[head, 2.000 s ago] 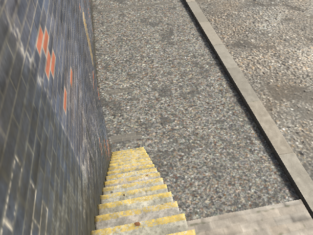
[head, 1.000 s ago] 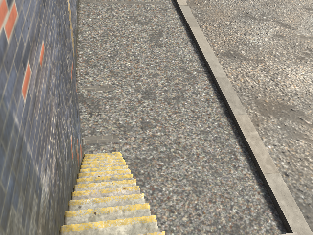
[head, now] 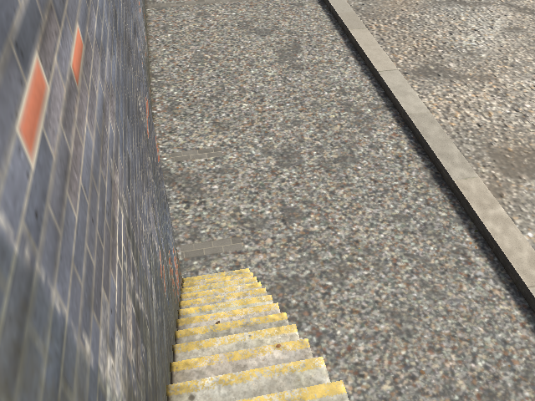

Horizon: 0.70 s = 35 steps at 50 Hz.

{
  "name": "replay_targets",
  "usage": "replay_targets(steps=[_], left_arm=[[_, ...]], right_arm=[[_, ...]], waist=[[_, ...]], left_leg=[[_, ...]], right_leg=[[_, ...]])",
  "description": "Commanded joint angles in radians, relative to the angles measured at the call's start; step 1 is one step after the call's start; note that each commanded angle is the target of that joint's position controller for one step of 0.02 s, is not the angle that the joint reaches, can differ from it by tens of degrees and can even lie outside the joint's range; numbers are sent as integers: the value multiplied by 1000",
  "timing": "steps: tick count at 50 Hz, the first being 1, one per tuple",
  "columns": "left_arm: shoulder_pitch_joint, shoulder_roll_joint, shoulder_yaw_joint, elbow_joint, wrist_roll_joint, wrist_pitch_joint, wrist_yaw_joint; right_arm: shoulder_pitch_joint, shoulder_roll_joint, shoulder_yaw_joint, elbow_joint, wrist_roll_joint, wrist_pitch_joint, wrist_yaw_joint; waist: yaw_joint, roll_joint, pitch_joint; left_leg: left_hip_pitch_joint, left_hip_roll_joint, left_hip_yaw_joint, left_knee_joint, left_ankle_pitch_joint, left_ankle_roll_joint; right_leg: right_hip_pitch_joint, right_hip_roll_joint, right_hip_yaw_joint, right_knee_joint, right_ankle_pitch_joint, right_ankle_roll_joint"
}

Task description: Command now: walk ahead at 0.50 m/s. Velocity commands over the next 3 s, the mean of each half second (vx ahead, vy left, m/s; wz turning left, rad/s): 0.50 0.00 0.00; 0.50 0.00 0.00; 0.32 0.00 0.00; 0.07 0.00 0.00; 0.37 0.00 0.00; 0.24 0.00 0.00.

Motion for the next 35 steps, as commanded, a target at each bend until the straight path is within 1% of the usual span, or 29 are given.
replay_targets(steps=[1,2,3,4,5,6,7,8,9,10,12,13,14,15,16,17,18,19,20,23,24,25,27,28,29,32,33,34,35], left_arm=[[-25,107,84,-36,-96,26,50],[-97,147,43,-236,-75,-51,-25],[-264,186,42,-217,-88,-61,14],[-243,79,59,-105,-41,25,63],[-219,23,43,-89,-49,79,61],[-163,-36,-27,-189,-74,36,31],[-237,-10,32,-93,-63,76,52],[-39,29,16,-132,-74,37,15],[-214,-20,28,-77,-76,76,35],[-103,62,34,-116,-40,49,-25],[-163,75,28,-130,8,-1,-27],[-268,16,43,-96,-62,56,30],[-298,37,51,-109,-72,79,43],[-338,53,14,-154,-68,35,-5],[-386,42,12,-187,-16,28,-4],[-385,91,86,-124,-46,44,20],[-378,52,63,-132,-70,50,21],[-397,41,61,-145,-82,43,27],[-395,49,15,-128,15,11,-22],[-516,58,17,-139,-5,-8,-37],[-456,106,106,-97,-234,9,-16],[-417,4,24,-166,-171,13,26],[-157,84,76,-60,-108,38,60],[35,226,171,-1,-221,22,18],[72,121,95,7,-123,32,38],[125,248,127,78,-71,54,47],[27,108,80,39,-50,51,45],[148,36,108,162,-227,41,-13],[53,41,104,147,-205,37,-30]], right_arm=[[673,-234,-67,176,181,19,-2],[559,-410,-87,98,-22,-41,85],[471,-263,-52,98,-1,-50,103],[322,-147,-42,102,192,5,-17],[243,-125,-1,54,170,23,-54],[157,-21,35,20,-49,-47,41],[152,-42,27,45,133,-8,-64],[89,65,47,-29,-41,-78,17],[69,55,81,-6,164,-23,-76],[207,-51,29,22,-57,-78,5],[270,-13,32,57,-84,-90,25],[230,-5,30,20,196,-31,-76],[306,-25,24,40,197,5,-117],[538,53,61,192,-94,-59,-37],[649,131,64,224,-93,-71,-45],[454,-30,0,116,156,-1,-122],[352,-55,6,56,182,18,-137],[326,-62,11,46,181,23,-138],[566,185,68,125,-51,-39,-64],[541,132,49,98,-17,-27,-12],[241,42,-16,25,367,39,-42],[278,-84,-27,27,131,33,-97],[226,-36,-19,89,79,27,-98],[197,114,-3,95,258,26,-88],[206,-10,-33,105,49,28,-85],[259,54,-4,51,104,6,-100],[220,20,-19,92,100,18,-103],[307,52,-52,175,288,72,-92],[386,35,-57,185,295,80,-89]], waist=[[-211,-51,-102],[-148,344,-127],[-200,196,41],[-87,-101,126],[-22,-84,221],[11,140,260],[17,-127,255],[8,6,261],[83,-166,206],[-30,120,267],[-43,-23,164],[6,-198,122],[-47,-145,109],[-154,60,132],[-203,20,126],[-122,-200,125],[-95,-145,80],[-117,1,90],[-213,4,130],[-235,-57,132],[-248,-188,153],[-190,90,167],[-88,76,44],[-37,-101,-1],[64,-253,-34],[38,-437,-236],[-13,-217,-134],[-55,-325,-25],[-132,-228,112]], left_leg=[[500,296,-447,155,780,-71],[626,230,-640,-44,-165,205],[452,242,-706,-140,-606,232],[148,335,-761,-165,-524,185],[-44,312,-638,-133,-466,174],[-131,148,-396,-129,-510,205],[-200,255,-466,-83,-481,164],[-483,-19,-58,-79,-389,178],[-480,146,-263,-36,-383,155],[-586,-28,7,-105,-367,198],[-450,0,-149,0,-243,256],[-150,167,-279,62,37,183],[-18,161,-299,155,127,150],[207,92,-234,188,16,227],[404,85,-323,249,-31,236],[266,125,-316,313,73,188],[126,108,-286,322,133,166],[82,58,-214,336,9,164],[2,-59,-42,391,-208,193],[-310,-66,-69,346,-319,211],[-150,-98,-78,368,9,198],[-178,-47,-72,485,27,234],[-175,-28,-71,851,220,257],[-260,-167,68,1168,244,178],[-500,-234,80,1443,-697,200],[-969,-106,-101,1587,-679,179],[-841,-119,-67,1401,-457,158],[-770,-102,-71,1187,-295,112],[-574,-103,-52,926,-141,66]], right_leg=[[-556,170,81,482,-126,-68],[-1052,123,-86,633,93,-63],[-1122,18,-35,656,200,-69],[-780,44,136,361,289,-117],[-677,29,103,280,292,-89],[-826,-69,81,252,655,-113],[-623,36,204,42,644,-65],[-519,6,-60,-186,1043,-127],[-197,43,74,-313,960,-19],[-387,42,-151,-79,1082,-96],[-461,7,-96,-112,1005,-96],[-313,6,44,-383,972,-37],[-378,-4,101,-459,993,-19],[-880,-47,24,-378,955,-45],[-1046,-62,49,-552,972,-51],[-629,-14,117,-674,1056,-30],[-448,18,52,-671,1114,-13],[-374,47,9,-697,1166,-22],[-525,12,-132,-862,1480,-106],[-12,61,-203,-1097,1354,-95],[93,57,-132,-1251,1497,-91],[215,57,-85,-1302,1259,-101],[497,18,-53,-1355,1321,-146],[663,0,-88,-1469,1604,-185],[885,-46,-2,-1454,1511,-157],[1008,-284,152,-1021,1155,-333],[727,-157,68,-1084,1003,-261],[499,-168,62,-1087,1114,-291],[202,-155,37,-1179,1018,-294]])
Next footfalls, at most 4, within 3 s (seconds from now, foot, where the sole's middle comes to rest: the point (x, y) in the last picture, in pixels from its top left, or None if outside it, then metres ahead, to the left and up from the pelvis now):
0.58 right None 0.37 -0.14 -1.00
1.06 left None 0.55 0.15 -1.22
1.40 right None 0.69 -0.06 -1.21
1.80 right None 0.80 0.03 -1.43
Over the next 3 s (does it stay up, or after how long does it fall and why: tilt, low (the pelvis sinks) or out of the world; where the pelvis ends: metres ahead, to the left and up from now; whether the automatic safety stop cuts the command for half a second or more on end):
stays up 1.10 0.23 -1.12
